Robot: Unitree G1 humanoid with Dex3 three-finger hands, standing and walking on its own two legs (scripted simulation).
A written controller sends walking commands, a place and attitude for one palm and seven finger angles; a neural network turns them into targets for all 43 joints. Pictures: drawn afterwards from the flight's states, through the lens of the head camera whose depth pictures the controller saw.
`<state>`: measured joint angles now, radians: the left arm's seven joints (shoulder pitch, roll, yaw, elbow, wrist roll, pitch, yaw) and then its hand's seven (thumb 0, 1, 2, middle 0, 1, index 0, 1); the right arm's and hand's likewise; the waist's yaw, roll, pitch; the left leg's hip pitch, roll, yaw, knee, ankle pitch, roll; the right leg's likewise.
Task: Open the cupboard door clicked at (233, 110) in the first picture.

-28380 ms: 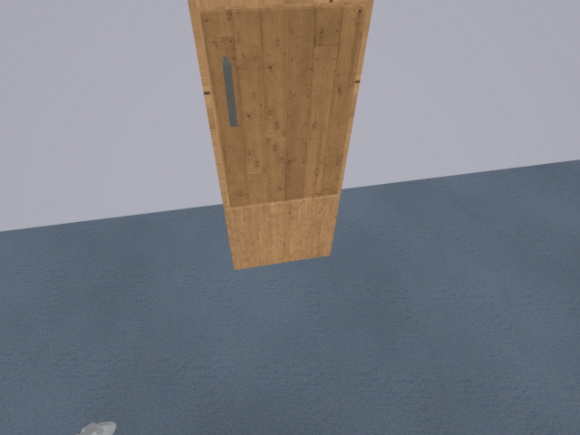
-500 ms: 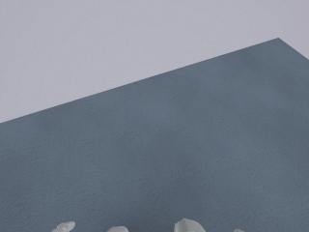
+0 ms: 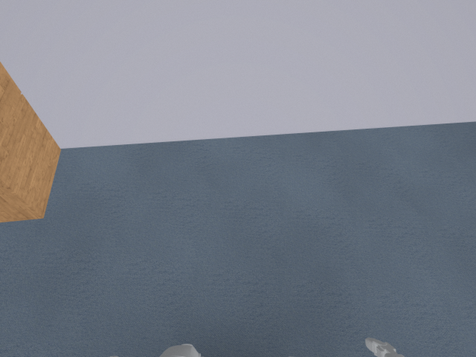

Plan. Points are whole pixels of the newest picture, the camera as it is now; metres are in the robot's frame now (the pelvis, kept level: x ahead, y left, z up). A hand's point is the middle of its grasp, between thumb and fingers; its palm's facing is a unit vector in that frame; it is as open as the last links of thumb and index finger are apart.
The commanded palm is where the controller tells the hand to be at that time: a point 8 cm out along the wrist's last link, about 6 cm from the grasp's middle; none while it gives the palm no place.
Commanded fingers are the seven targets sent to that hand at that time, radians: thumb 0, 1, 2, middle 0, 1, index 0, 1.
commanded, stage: turn to face it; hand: left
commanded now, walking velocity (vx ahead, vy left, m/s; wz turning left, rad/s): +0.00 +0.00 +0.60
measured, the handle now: out of the picture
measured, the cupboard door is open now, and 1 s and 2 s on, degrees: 43 43 43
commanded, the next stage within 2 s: take the last steps up to it in 1.44 s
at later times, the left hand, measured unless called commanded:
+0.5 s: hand out of the picture +0.05 +0.18 -0.14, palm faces +0.29 -0.92 -0.26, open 7.4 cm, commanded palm none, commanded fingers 0.00 0.90 0.90 -0.20 -0.30 -0.20 -0.30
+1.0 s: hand out of the picture +0.05 +0.21 -0.14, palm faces +0.57 -0.76 -0.30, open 7.4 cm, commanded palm none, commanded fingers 0.00 0.90 0.90 -0.20 -0.30 -0.20 -0.30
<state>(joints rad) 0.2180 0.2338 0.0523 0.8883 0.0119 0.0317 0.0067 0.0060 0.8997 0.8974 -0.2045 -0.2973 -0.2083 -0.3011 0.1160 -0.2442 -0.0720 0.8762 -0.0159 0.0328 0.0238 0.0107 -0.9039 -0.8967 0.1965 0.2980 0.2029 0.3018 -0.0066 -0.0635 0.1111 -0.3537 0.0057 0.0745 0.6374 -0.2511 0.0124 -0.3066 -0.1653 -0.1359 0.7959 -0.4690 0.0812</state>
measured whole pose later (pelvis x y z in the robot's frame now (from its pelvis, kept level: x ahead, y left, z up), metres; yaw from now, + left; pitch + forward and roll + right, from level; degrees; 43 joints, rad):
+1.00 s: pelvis +0.07 -0.04 +0.01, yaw +36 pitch +1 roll +0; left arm 0.13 0.25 0.06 0.84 0.02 0.01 0.02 0.01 0.90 0.90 -0.20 -0.30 -0.20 -0.30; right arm 0.18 -0.24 -0.08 0.92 -0.02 0.06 0.00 0.01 -0.90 -0.90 0.20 0.30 0.21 0.30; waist -0.01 0.01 0.07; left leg -0.39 -0.04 -0.12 0.75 -0.43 -0.03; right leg -0.30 -0.05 -0.03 0.58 -0.28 0.04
